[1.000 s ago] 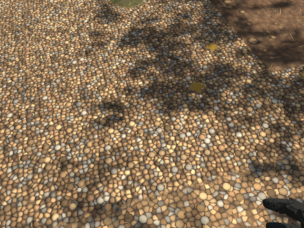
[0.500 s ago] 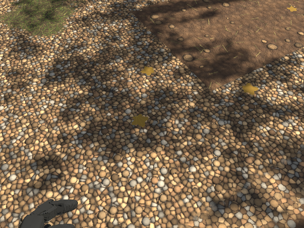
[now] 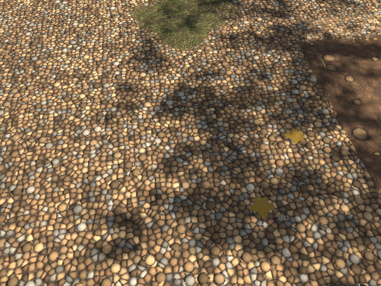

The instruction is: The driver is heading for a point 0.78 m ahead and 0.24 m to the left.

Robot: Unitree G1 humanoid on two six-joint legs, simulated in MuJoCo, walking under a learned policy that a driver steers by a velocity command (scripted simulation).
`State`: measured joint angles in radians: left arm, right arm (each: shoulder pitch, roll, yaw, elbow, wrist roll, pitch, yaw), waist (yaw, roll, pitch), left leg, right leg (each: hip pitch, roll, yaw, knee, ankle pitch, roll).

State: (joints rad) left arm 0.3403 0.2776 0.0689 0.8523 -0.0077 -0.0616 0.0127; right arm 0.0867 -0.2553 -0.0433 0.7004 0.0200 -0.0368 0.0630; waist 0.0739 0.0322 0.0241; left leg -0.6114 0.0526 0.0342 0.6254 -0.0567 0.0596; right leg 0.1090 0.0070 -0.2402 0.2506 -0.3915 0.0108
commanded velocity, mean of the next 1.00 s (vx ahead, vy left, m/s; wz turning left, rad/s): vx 0.50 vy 0.00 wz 0.58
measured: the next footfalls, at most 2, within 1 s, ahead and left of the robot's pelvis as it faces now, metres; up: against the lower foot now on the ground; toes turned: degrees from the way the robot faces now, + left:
left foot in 0.04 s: +0.20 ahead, +0.10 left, +0.00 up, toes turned +4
right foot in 0.52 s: +0.49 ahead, -0.06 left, +0.00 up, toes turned +22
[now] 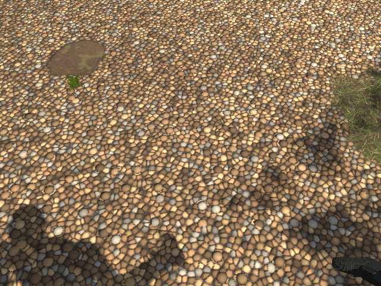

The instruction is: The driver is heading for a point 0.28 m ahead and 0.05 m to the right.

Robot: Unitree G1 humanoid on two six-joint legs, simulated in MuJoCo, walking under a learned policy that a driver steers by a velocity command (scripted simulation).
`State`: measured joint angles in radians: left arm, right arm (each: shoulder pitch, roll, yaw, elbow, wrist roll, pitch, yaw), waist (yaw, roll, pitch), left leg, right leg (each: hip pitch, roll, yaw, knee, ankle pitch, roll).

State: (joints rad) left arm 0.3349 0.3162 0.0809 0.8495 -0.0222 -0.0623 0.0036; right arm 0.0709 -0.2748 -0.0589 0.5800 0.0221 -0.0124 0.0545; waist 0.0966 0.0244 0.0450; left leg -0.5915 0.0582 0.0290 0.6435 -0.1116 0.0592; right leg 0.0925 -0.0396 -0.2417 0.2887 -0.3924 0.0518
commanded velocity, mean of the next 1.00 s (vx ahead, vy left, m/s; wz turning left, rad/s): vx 0.16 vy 0.00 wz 0.18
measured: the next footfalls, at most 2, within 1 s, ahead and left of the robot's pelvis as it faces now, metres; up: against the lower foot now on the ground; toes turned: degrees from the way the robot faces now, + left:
left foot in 0.04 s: +0.21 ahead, +0.12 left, +0.00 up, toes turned +6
right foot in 0.48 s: +0.39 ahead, -0.08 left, +0.00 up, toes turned +8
